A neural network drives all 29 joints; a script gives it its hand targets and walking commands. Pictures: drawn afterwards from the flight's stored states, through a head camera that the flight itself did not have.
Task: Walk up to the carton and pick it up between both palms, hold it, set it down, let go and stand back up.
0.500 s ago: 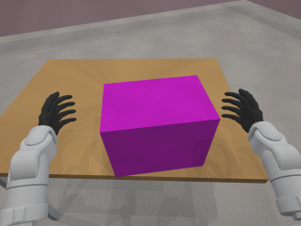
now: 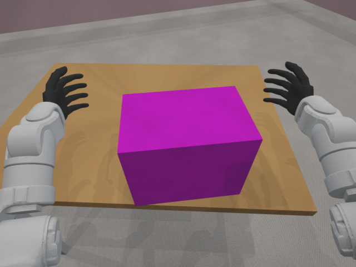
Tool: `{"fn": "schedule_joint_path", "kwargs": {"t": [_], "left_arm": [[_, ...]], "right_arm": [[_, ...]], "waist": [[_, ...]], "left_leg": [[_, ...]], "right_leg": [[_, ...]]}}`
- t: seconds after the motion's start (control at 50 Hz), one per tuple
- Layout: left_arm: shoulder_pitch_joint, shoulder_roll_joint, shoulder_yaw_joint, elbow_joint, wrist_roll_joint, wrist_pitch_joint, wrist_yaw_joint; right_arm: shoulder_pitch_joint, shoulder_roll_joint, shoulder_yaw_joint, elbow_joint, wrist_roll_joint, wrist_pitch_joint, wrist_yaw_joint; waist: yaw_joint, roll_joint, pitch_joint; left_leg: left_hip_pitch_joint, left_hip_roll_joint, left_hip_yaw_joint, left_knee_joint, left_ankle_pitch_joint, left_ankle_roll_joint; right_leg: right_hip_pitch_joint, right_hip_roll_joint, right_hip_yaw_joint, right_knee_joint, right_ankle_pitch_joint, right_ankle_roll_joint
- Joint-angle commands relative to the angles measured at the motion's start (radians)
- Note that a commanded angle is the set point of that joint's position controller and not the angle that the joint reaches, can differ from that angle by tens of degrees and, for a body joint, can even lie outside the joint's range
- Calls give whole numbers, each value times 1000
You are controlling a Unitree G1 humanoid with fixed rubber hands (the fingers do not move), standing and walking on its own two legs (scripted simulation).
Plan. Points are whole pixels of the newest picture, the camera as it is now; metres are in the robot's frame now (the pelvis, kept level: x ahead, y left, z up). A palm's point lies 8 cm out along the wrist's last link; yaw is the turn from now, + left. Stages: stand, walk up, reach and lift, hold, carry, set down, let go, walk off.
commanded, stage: reach and lift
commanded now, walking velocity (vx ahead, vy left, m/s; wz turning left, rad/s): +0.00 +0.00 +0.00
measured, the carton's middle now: (184, 147) +0.43 +0.02 +0.04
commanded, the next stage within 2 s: none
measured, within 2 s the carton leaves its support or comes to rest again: neither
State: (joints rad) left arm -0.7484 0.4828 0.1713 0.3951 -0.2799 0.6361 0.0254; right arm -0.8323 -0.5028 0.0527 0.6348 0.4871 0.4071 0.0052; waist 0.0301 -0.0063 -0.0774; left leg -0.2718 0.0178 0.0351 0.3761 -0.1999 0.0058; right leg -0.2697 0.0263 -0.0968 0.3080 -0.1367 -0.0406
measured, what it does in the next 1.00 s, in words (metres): stands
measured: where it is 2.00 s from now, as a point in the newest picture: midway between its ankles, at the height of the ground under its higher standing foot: outside the picture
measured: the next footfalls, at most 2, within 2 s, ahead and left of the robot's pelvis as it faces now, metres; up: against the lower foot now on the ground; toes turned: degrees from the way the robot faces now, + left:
none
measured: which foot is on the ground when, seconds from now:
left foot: down 0.00-1.00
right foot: down 0.00-1.00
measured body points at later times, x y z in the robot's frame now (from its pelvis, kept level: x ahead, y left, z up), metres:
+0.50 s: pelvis +0.01 +0.00 +0.00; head +0.04 +0.01 +0.45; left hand +0.42 +0.28 +0.14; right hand +0.46 -0.20 +0.14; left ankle -0.01 +0.11 -0.75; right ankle +0.01 -0.09 -0.75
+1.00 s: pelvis +0.00 +0.00 -0.01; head +0.04 +0.00 +0.44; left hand +0.42 +0.27 +0.09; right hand +0.46 -0.19 +0.10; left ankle -0.01 +0.11 -0.75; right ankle +0.01 -0.09 -0.75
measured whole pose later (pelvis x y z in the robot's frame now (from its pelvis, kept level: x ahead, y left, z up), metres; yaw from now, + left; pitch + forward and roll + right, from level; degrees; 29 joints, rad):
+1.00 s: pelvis +0.00 +0.00 -0.01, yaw +1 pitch +14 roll -1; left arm -0.78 0.37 0.01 1.01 -0.27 -0.03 -0.01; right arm -0.87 -0.37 0.12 1.09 0.43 -0.06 -0.01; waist 0.06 0.01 -0.18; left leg -0.50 0.02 0.01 0.49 -0.24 0.00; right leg -0.48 0.02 -0.12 0.41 -0.17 -0.04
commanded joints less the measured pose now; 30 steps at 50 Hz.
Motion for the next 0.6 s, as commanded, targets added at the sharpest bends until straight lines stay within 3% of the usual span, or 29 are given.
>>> {"fn": "schedule_joint_path", "kwargs": {"t": [0.0, 0.02, 0.08, 0.12, 0.16, 0.18, 0.22, 0.24, 0.28, 0.3, 0.36, 0.38, 0.4, 0.46, 0.48, 0.52, 0.54, 0.56, 0.58], "left_arm": [[-502, 232, 30, -79, -12, -44, -2], [-526, 231, 29, -38, -1, -42, 1], [-587, 237, 31, 58, -11, -62, 3], [-633, 246, -4, 83, -23, -84, 1], [-615, 228, -33, 127, -30, -102, -7], [-594, 217, -45, 184, -27, -109, -13], [-602, 207, -66, 217, -22, -135, -21], [-565, 191, -70, 201, -11, -147, -21], [-515, 167, -74, 235, -4, -168, -32], [-507, 167, -64, 224, 5, -177, -39], [-503, 166, -42, 114, 27, -207, -40], [-460, 163, -22, 90, 37, -218, -38], [-468, 159, -32, 99, 47, -225, -40], [-444, 172, 1, -33, 32, -274, -21], [-434, 167, 2, -19, 34, -282, -16], [-447, 137, -20, 61, 23, -304, -19], [-445, 125, -29, 42, 19, -313, -14], [-484, 124, -19, 58, 21, -335, -12], [-459, 132, -20, 91, 10, -353, -9]], "right_arm": [[-477, -210, -60, -72, 17, -27, 13], [-505, -236, -65, -35, 16, -30, 17], [-574, -211, -51, -16, 6, -34, 22], [-589, -197, -40, 36, 6, -36, 23], [-575, -198, -27, 73, 6, -44, 22], [-565, -178, -29, 141, -9, -44, 24], [-562, -180, -22, 172, -8, -57, 26], [-542, -185, -26, 156, -5, -71, 31], [-513, -162, -2, 179, -20, -105, 28], [-485, -161, -10, 188, -24, -115, 24], [-478, -156, -24, 110, -19, -160, 9], [-448, -153, -26, 112, -28, -176, 6], [-441, -147, -35, 104, -37, -192, 5], [-444, -171, -90, -27, -67, -251, 1], [-432, -153, -94, -20, -62, -257, 0], [-426, -123, -84, 31, -89, -257, 5], [-430, -149, -91, 11, -99, -262, 10], [-452, -123, -120, -8, -120, -272, 10], [-454, -127, -115, -7, -136, -284, 6]], "waist": [[1, 23, -450], [3, 39, -467], [24, 4, -492], [2, 38, -482], [18, 26, -503], [2, 25, -448], [3, 11, -451], [0, 37, -490], [-1, 8, -466], [-12, 30, -460], [-8, 68, -496], [4, 67, -508], [-6, 60, -499], [0, 69, -609], [1, 84, -599], [-5, 57, -560], [-11, 57, -595], [0, 61, -626], [14, 21, -625]], "left_leg": [[-31, -18, -39, -34, 298, -16], [-21, -16, -46, -35, 311, -25], [-74, -20, -46, -30, 232, -10], [-86, -19, -42, -37, 233, -15], [-61, -12, -57, -30, 277, -12], [-61, -11, -54, -26, 254, -22], [-51, -9, -59, -26, 280, -13], [-29, -16, -64, -19, 316, -18], [-10, -17, -61, 6, 419, -29], [13, -16, -61, 10, 433, -32], [73, -25, -51, 29, 526, -56], [71, -26, -55, 35, 546, -47], [60, -32, -47, 42, 539, -46], [101, -32, -44, 63, 584, -61], [118, -31, -48, 66, 602, -67], [79, -27, -50, 58, 500, -57], [94, -15, -52, 61, 506, -63], [72, -25, -49, 63, 462, -50], [38, -26, -43, 63, 436, -43]], "right_leg": [[397, -6, 129, 62, 328, 46], [387, 4, 119, 61, 313, 42], [377, -14, 130, 56, 270, 44], [370, -19, 125, 55, 260, 41], [368, -11, 132, 61, 292, 38], [326, -13, 120, 50, 253, 37], [334, -14, 117, 53, 280, 34], [345, -11, 118, 58, 313, 34], [343, 1, 94, 70, 391, 40], [347, -2, 93, 67, 416, 39], [350, 13, 87, 70, 462, 41], [346, 11, 82, 78, 490, 47], [351, 20, 76, 82, 485, 48], [333, 28, 62, 84, 446, 47], [306, 33, 55, 74, 423, 47], [273, 25, 65, 64, 340, 42], [270, 28, 58, 67, 326, 35], [254, 24, 68, 64, 314, 37], [246, 21, 66, 69, 316, 46]]}}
